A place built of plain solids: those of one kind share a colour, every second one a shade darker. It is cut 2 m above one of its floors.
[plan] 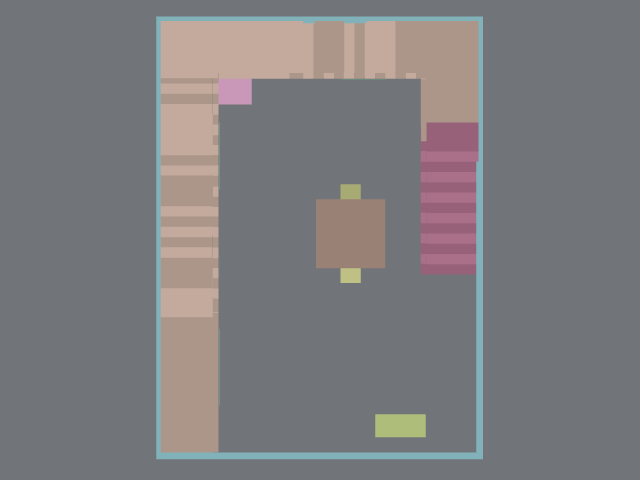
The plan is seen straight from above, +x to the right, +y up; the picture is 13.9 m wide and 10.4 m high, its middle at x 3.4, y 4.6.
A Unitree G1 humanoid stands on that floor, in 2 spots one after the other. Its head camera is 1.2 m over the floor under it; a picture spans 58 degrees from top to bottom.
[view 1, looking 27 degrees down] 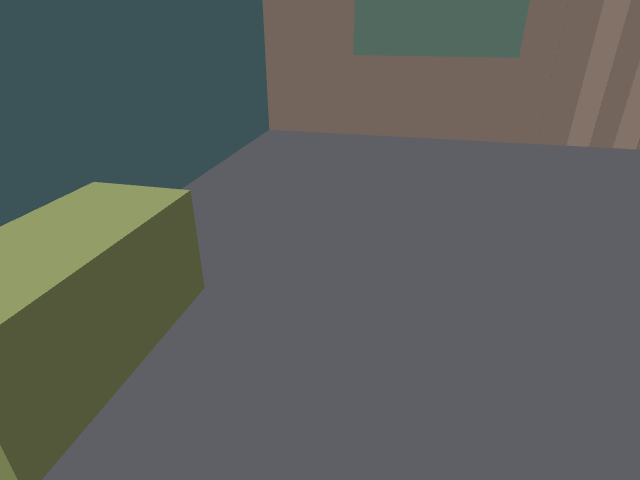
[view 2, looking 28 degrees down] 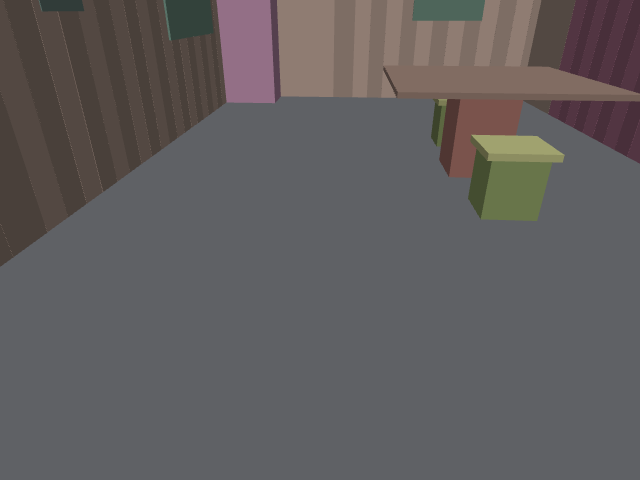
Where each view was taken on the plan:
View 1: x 6.24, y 1.80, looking -167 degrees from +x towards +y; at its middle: ground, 2.64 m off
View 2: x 3.02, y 1.10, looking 94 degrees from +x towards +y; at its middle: ground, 2.56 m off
